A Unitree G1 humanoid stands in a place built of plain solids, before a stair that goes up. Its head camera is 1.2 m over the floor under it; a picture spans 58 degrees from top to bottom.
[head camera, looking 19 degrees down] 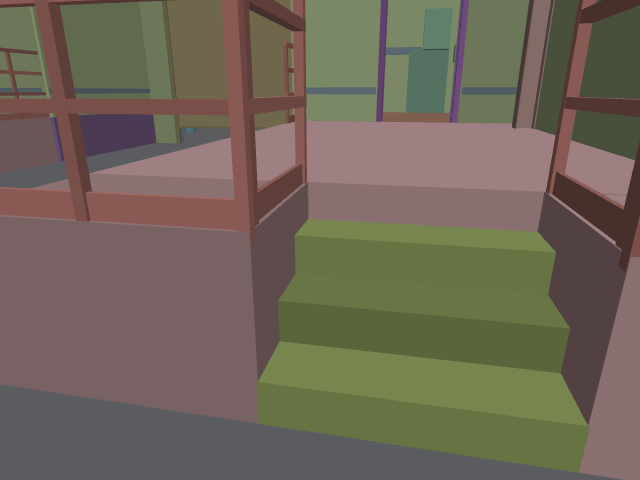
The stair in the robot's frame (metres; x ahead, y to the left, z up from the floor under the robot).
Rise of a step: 0.19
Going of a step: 0.28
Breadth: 1.12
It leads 12 degrees to the right of straight ahead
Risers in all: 4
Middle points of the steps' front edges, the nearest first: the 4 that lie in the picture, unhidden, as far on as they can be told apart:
1.22 -0.31 0.19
1.49 -0.37 0.38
1.77 -0.43 0.58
2.04 -0.48 0.77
